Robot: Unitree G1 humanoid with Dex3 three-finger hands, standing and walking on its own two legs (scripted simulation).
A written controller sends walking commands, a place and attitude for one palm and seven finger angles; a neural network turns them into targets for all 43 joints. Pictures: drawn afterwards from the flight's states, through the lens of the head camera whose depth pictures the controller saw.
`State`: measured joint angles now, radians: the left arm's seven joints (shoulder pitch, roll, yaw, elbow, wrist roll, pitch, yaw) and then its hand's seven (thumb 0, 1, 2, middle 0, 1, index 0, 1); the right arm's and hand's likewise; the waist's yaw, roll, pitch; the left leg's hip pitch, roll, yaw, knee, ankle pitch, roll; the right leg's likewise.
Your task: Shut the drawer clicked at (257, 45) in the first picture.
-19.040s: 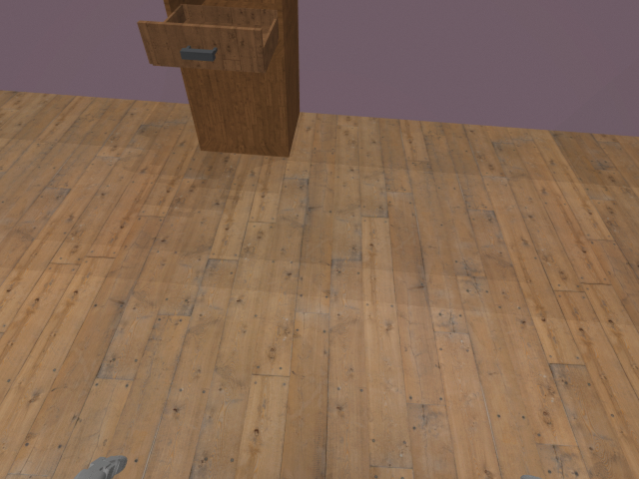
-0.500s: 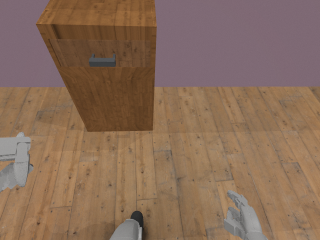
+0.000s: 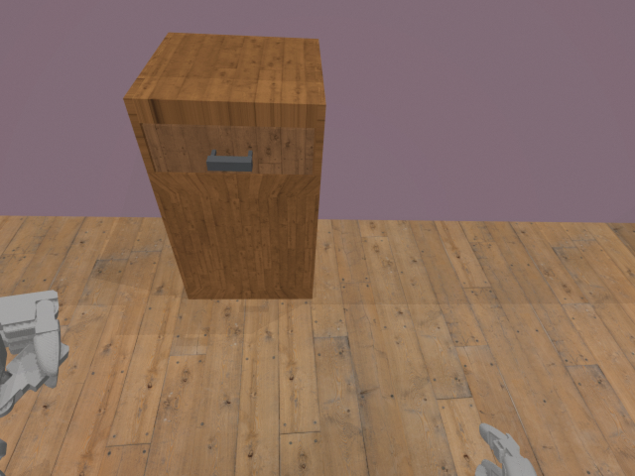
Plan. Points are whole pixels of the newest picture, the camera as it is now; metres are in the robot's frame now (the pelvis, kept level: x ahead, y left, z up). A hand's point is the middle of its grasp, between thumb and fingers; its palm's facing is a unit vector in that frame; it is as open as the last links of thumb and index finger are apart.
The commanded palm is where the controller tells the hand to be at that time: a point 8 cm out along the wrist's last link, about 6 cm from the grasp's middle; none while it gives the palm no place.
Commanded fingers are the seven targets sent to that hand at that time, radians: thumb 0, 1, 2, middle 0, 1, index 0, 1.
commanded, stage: stop stepping back and stand still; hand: left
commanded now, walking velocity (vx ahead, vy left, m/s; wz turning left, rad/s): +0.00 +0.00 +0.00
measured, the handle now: (231, 158) +0.85 +0.27 -0.09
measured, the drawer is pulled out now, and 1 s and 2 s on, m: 0.00 0.00 0.00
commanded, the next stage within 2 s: let the arm hang, fingers relaxed in 0.14 s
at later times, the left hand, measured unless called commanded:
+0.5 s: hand out of the picture +0.05 +0.19 -0.16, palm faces +0.02 -0.98 -0.20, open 3.1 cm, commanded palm none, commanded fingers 0.00 0.90 0.90 -0.84 -0.99 -0.84 -0.99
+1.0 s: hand out of the picture -0.11 +0.16 -0.16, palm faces +0.08 -0.98 -0.19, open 6.8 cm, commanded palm none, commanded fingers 0.00 0.90 0.90 -0.20 -0.30 -0.20 -0.30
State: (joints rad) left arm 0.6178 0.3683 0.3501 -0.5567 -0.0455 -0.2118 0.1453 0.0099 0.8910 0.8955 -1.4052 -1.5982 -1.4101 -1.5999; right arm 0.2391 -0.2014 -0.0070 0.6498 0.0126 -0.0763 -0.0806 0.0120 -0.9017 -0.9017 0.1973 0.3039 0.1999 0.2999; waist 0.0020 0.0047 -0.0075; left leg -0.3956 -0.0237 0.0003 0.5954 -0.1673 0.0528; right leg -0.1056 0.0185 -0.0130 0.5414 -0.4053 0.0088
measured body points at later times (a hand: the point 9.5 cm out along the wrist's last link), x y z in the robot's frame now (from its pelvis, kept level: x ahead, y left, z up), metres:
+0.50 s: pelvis -0.02 +0.01 +0.00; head -0.02 +0.02 +0.45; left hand +0.05 +0.24 -0.14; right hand +0.09 -0.25 -0.12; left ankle +0.06 +0.09 -0.73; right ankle -0.05 -0.11 -0.73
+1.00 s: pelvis -0.03 +0.00 +0.01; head -0.03 -0.01 +0.46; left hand -0.11 +0.21 -0.14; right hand -0.06 -0.21 -0.16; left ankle +0.06 +0.09 -0.73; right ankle -0.05 -0.11 -0.73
